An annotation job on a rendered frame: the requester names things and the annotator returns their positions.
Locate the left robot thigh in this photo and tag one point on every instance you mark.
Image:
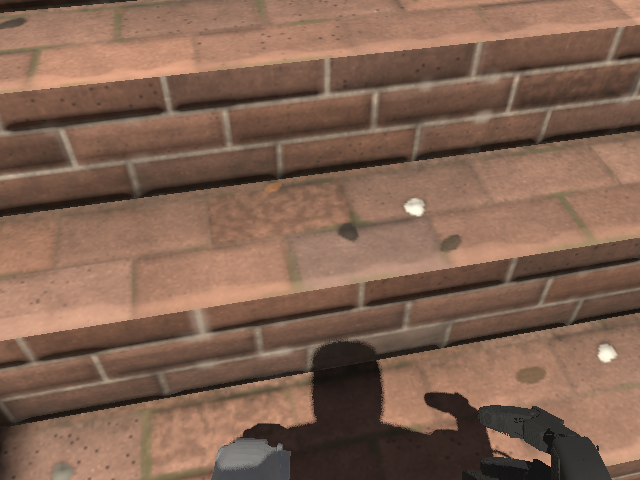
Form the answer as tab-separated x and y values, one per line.
252	459

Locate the left robot shin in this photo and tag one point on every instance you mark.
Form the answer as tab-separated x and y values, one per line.
219	451

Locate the right robot hand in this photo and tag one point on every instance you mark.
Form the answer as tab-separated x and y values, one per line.
572	457

